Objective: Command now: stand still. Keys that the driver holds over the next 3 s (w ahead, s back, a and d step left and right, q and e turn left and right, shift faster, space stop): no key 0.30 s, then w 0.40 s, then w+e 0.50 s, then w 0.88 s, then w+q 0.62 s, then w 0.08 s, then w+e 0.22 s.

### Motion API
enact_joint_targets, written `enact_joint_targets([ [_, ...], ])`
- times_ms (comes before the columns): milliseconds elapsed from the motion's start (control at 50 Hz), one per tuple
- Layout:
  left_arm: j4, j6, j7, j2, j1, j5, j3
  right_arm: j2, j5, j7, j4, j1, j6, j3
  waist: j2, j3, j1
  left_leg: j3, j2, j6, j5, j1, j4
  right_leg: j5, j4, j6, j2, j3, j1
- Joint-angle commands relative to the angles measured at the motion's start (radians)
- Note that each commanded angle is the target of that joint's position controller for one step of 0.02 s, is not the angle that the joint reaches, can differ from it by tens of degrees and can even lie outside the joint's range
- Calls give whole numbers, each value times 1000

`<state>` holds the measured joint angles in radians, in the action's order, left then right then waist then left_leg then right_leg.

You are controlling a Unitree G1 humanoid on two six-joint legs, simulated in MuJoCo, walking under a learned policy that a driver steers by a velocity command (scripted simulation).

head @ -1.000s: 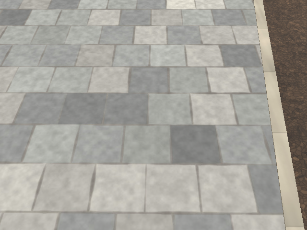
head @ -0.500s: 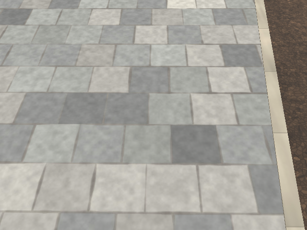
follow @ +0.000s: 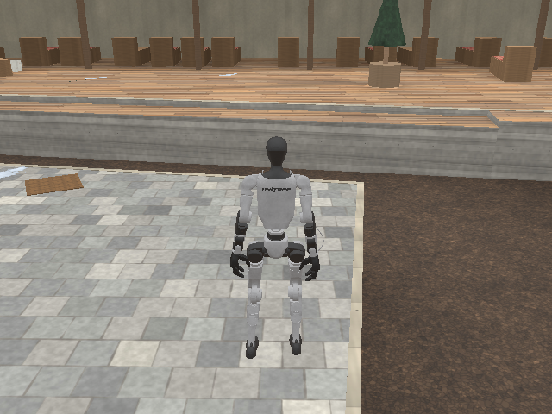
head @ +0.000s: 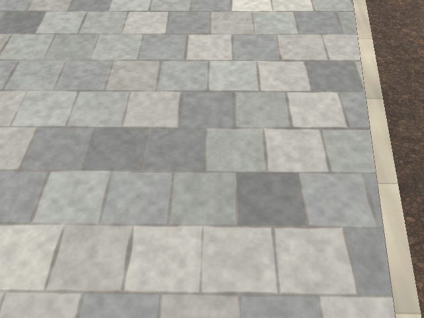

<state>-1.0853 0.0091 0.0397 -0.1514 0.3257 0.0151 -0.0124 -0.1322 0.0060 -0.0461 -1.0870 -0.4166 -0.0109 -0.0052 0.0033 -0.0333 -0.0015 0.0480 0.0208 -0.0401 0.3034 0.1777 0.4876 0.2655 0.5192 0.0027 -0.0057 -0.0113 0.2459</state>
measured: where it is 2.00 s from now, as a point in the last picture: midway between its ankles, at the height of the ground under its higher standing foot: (253, 229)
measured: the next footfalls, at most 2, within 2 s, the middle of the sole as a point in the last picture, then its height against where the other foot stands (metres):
right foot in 1.00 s outside the picture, level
left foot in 1.50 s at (211, 249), level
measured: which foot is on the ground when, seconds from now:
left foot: down 0.00-1.00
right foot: down 0.00-0.54, up 0.56-0.98, down 1.00-1.00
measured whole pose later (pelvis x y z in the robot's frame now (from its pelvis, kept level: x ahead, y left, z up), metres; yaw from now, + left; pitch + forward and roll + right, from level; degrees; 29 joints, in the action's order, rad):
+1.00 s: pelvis +0.24 +0.01 -0.03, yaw -5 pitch +3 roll +0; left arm -0.82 -0.10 -0.06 -0.20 -0.04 0.03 -0.02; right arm -0.20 0.00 -0.02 -1.04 -0.57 -0.08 0.02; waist -0.01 -0.03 0.07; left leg -0.12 0.02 0.00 0.50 -0.19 0.33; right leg 0.06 0.58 -0.16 0.03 0.11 0.56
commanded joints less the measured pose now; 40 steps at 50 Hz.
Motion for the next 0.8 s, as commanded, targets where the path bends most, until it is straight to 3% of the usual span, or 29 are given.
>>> enact_joint_targets([
  [20,10,-4,2,-83,83,0,-13,-69,0,-2,-1,-122,-2,11,0,-63,0,-33,-19,22,-110,83,-90,-127,-93,-21,-9,4,-18],
  [300,13,-5,2,-80,89,1,-13,-64,-1,-2,3,-130,-2,12,1,-63,0,-34,-18,22,-114,83,-89,-131,-91,-21,-10,6,-18],
  [320,4,-3,4,-76,107,0,-13,-56,-1,-3,-5,-147,-1,11,0,-36,-1,-50,-32,26,-35,73,-82,-28,-94,-24,1,16,-31],
  [360,6,1,10,-109,116,12,-27,-68,-11,-10,5,-138,1,19,-25,-62,-5,-83,-67,55,223,121,-17,333,-103,-56,6,2,17],
  [400,12,-10,9,-129,139,16,-35,-60,-14,-12,33,-106,-10,20,-77,-142,-20,-82,-62,78,335,238,67,542,-170,-106,-71,-114,65],
  [440,3,-30,5,-184,206,18,-56,-20,-23,-3,58,-75,-38,12,-184,-142,-41,-107,-58,90,221,319,237,623,-280,-187,-226,-352,15],
  [460,4,-36,5,-202,214,19,-65,-25,-22,7,68,-59,-54,13,-196,-140,-45,-77,-35,108,178,295,323,613,-335,-233,-295,-471,59],
  [480,21,-43,6,-204,173,14,-65,-33,-26,15,73,-61,-66,18,-183,-144,-20,-53,-15,127,193,270,365,577,-357,-250,-321,-503,105],
  [500,46,-48,3,-206,98,18,-65,-24,-31,21,73,-92,-73,18,-189,-151,24,-39,6,151,216,214,294,534,-347,-233,-315,-465,153],
  [520,79,-46,1,-200,-10,36,-64,-19,-32,24,51,-169,-80,19,-176,-153,88,-49,11,176,161,41,91,463,-309,-180,-257,-342,253],
  [540,100,-40,1,-183,-75,42,-61,-34,-28,25,20,-239,-84,29,-119,-162,129,-70,-31,164,91,-121,-60,373,-193,-120,-152,-191,340],
  [560,114,-45,-4,-133,-91,33,-52,-108,-15,24,-17,-343,-83,54,94,-93,147,124,87,163,129,-264,-142,231,132,-60,-43,-32,425],
  [580,151,-66,-5,-78,-97,25,-36,-245,-26,38,-14,-447,-89,87,351,-71,175,522,308,266,274,-331,-318,221,406,-38,39,62,594],
  [600,160,-87,-10,-98,-108,32,-38,-232,-5,41,0,-401,-105,76,283,-108,137,706,379,331,389,-239,-369,234,607,-70,-1,-50,654],
  [620,157,-100,-20,-112,-81,43,-39,-169,-6,41,30,-301,-116,58,172,-169,81,623,361,318,359,-213,-366,139,696,-90,-49,-75,710],
  [660,140,-117,-29,-141,-62,22,-51,-140,-18,52,62,-183,-114,44,76,-145,37,387,275,253,102,-217,-367,-19,660,-99,-96,-53,690],
  [680,141,-121,-33,-159,-81,12,-60,-113,-16,54,62,-181,-106,35,71,-128,38,281,233,221,-55,-222,-364,-66,604,-93,-111,-35,651],
  [700,140,-120,-40,-146,-94,11,-62,-93,-11,52,54,-210,-96,27,83,-105,46,202,201,203,-185,-231,-356,-100,571,-84,-105,-3,618],
  [760,177,-105,-61,-77,-196,18,-39,-127,0,33,48,-251,-85,30,79,-108,65,68,176,189,-346,-224,-354,-182,431,-60,-89,41,608],
  [800,230,-101,-69,-57,-314,20,-22,-159,2,22,66,-223,-87,33,69,-127,80,13,167,182,-355,-151,-377,-251,277,-53,-67,64,541],
])
Over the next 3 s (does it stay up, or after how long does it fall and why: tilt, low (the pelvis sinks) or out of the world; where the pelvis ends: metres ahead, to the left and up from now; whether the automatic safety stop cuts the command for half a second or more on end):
stays up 1.31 -0.16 0.01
